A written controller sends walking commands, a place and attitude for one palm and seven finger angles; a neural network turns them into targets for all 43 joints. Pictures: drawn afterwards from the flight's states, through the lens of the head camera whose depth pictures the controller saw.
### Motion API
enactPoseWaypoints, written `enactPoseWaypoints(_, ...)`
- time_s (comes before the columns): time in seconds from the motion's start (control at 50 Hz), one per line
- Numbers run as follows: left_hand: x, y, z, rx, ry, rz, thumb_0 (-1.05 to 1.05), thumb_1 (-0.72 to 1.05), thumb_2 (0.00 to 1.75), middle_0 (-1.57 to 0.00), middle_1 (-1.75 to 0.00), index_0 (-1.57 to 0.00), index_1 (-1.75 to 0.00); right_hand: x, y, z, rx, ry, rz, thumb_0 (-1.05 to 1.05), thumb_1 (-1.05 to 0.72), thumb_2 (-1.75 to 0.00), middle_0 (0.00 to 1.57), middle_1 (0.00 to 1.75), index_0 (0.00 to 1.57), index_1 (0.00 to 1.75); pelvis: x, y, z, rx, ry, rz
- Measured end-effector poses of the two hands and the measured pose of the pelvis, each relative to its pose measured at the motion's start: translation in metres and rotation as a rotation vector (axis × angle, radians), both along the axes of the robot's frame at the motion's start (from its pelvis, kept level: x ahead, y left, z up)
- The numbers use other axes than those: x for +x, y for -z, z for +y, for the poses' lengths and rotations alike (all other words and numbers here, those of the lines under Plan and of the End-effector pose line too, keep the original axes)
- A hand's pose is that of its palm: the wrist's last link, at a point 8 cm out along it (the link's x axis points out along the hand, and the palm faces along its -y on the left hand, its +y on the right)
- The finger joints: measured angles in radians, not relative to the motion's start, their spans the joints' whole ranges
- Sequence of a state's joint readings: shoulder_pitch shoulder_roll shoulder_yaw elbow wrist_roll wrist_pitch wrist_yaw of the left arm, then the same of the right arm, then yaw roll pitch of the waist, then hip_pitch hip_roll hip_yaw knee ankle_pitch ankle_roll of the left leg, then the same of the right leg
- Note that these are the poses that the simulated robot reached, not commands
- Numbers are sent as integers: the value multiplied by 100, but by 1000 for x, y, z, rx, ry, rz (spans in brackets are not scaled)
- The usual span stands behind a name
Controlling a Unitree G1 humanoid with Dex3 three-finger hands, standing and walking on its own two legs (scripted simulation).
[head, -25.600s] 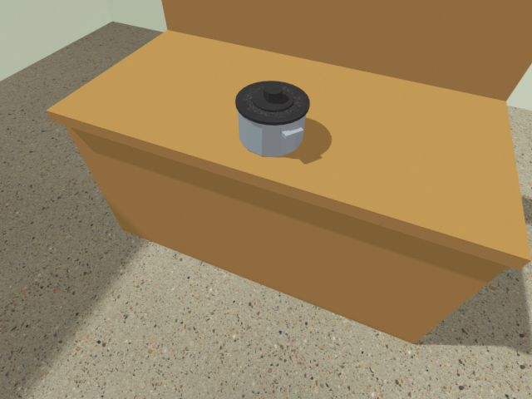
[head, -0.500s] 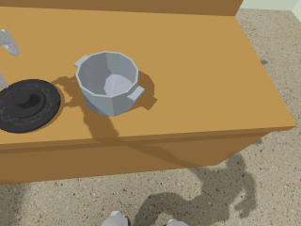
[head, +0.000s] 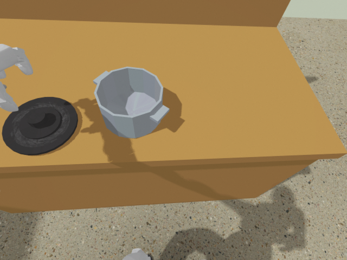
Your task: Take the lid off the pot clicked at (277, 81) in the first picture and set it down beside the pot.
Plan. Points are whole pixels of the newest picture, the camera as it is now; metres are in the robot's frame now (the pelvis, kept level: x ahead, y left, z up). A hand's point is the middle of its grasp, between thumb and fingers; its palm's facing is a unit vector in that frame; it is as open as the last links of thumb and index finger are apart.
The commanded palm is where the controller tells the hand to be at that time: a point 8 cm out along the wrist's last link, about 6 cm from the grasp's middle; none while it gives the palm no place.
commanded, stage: draw the hand back to the body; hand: left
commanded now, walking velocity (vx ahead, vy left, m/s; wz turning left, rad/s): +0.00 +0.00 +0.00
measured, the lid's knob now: (37, 118) +0.49 +0.35 -0.04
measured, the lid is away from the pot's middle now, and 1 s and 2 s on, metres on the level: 0.26 0.26 0.26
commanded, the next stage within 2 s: step back with the hand held close in 1.98 s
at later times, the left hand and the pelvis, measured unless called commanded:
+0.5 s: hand (24, 75) +0.45 +0.27 +0.16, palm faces +0.34 -0.89 -0.32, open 10.8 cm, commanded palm +0.38 +0.31 +0.19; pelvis +0.02 -0.02 +0.02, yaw +0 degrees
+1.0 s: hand (24, 112) +0.36 +0.24 +0.17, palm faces +0.47 -0.83 -0.30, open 8.5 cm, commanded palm +0.29 +0.27 +0.19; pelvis +0.03 -0.06 +0.03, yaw +1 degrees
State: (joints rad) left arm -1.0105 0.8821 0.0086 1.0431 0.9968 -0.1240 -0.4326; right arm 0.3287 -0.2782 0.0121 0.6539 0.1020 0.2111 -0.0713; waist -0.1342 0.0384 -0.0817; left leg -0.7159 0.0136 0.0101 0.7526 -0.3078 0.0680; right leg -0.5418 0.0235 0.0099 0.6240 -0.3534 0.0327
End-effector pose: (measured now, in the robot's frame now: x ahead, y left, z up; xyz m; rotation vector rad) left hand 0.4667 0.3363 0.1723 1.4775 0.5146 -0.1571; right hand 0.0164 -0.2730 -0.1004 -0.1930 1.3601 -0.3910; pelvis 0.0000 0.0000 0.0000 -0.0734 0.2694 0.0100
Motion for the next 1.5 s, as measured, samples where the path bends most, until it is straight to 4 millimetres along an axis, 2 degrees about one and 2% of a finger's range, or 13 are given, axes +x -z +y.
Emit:
enactPoseWaypoints(0.22,-35,-1,-1,-1,9,-2,0,4,56,-33,-92,-33,-92,45,-2,5,49,-72,-103,0,-91,-90,20,30,21,30,-3,-7,-2,13,-18,-54)
enactPoseWaypoints(0.28,-43,-4,-8,-420,-65,-261,0,4,56,-33,-92,-34,-92,58,-7,10,45,-129,-160,0,-91,-90,20,30,21,30,-4,-12,-3,18,-23,-104)
enactPoseWaypoints(0.34,-48,-4,-18,-741,-159,-485,0,4,56,-33,-92,-34,-92,71,-14,17,47,-181,-212,0,-91,-90,20,30,21,30,-1,-16,-6,29,-17,-134)
enactPoseWaypoints(0.4,-51,-1,-23,-934,-256,-625,0,5,56,-33,-92,-33,-91,83,-23,18,47,-199,-276,0,-91,-90,20,30,21,30,5,-20,-11,36,-7,-156)
enactPoseWaypoints(0.48,-57,-4,-29,-1046,-326,-741,0,8,57,-32,-90,-33,-89,98,-34,11,40,-204,-363,0,-90,-90,21,30,21,30,14,-23,-17,41,3,-184)
enactPoseWaypoints(0.58,-73,-12,-34,-1067,-352,-815,0,15,60,-31,-84,-31,-84,111,-36,-4,41,-204,-422,0,-90,-90,20,30,21,30,23,-25,-23,49,12,-209)
enactPoseWaypoints(0.72,-103,-7,-39,-1048,-398,-835,0,29,66,-29,-74,-29,-74,124,-32,-23,47,-226,-421,1,-91,-90,20,30,21,30,29,-26,-37,62,3,-231)
enactPoseWaypoints(0.88,-134,-10,-52,-1024,-408,-873,0,46,72,-26,-62,-27,-62,147,-33,-32,67,-253,-473,1,-91,-90,20,30,21,30,31,-27,-53,72,-8,-249)
enactPoseWaypoints(0.94,-143,-6,-58,-1024,-420,-867,0,52,75,-25,-58,-26,-57,156,-34,-33,74,-263,-498,1,-91,-90,20,30,21,30,30,-28,-58,74,-12,-258)
enactPoseWaypoints(1.08,-168,-16,-69,-1015,-383,-915,1,67,81,-23,-47,-24,-46,176,-39,-31,92,-285,-570,1,-91,-90,20,30,21,30,32,-28,-65,80,-14,-274)
enactPoseWaypoints(1.18,-186,-14,-77,-1017,-369,-907,1,78,85,-22,-39,-22,-39,187,-42,-27,106,-298,-605,1,-91,-90,20,30,21,30,32,-28,-66,82,-17,-285)
enactPoseWaypoints(1.5,-246,-19,-91,-1008,-298,-918,1,89,90,-20,-31,-21,-30,194,-49,-10,116,-336,-658,1,-91,-90,20,30,21,30,27,-29,-60,80,-21,-313)
